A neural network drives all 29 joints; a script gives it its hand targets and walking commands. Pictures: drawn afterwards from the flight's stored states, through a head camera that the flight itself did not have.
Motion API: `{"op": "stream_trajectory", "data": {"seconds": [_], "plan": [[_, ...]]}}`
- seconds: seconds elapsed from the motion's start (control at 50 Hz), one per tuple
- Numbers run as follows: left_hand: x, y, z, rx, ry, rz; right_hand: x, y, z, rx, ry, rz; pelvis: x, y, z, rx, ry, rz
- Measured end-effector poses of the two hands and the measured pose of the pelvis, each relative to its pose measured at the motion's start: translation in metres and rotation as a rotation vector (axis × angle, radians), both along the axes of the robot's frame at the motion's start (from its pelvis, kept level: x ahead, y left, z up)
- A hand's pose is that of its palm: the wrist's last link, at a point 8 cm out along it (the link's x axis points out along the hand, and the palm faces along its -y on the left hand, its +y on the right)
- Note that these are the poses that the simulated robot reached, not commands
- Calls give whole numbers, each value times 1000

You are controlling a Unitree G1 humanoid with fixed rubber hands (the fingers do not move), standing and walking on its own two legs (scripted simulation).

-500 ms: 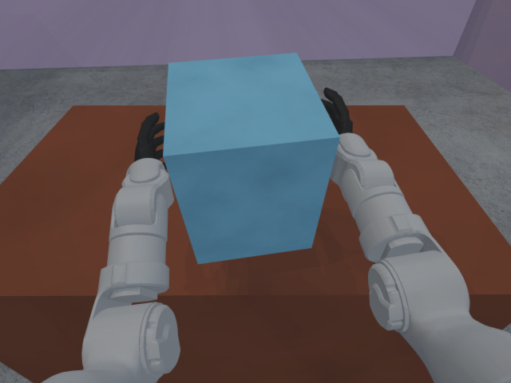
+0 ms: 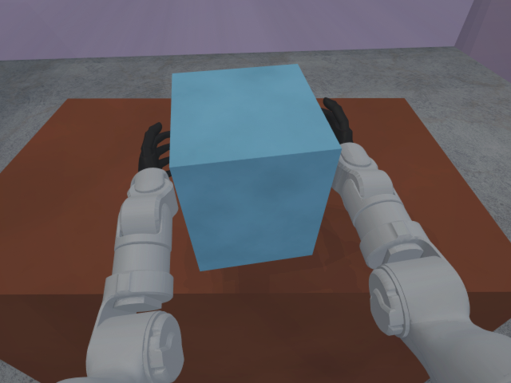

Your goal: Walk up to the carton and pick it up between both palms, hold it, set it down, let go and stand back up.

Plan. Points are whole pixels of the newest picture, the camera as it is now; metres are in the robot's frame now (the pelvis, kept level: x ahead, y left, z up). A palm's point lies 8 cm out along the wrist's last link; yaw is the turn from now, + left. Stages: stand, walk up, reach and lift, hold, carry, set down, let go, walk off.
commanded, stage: set down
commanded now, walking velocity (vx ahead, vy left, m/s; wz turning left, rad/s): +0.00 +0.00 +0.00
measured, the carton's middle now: (247, 170) +0.41 +0.02 +0.14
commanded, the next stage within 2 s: none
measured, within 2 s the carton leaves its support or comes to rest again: rests again in 1.58 s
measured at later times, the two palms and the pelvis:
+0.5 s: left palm (169, 186) +0.38 +0.14 +0.14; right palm (344, 159) +0.43 -0.15 +0.16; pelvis +0.01 -0.01 +0.00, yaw +0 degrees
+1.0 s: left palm (174, 196) +0.38 +0.14 +0.12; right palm (341, 166) +0.44 -0.15 +0.13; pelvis +0.01 -0.02 +0.00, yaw -1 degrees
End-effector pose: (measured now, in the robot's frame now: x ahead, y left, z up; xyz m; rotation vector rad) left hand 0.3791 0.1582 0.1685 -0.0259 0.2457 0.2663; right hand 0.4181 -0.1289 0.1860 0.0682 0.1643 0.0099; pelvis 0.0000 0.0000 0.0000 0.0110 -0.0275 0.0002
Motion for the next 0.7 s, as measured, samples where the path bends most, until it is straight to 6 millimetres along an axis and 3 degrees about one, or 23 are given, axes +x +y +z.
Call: {"op": "stream_trajectory", "data": {"seconds": [0.4,0.7], "plan": [[2,-15,-27,-7,26,19,7,-14,-28,18,23,16,8,-9,0,0,10,-6],[5,-21,-34,18,32,25,12,-21,-36,13,20,31,11,-13,0,0,14,-10]]}}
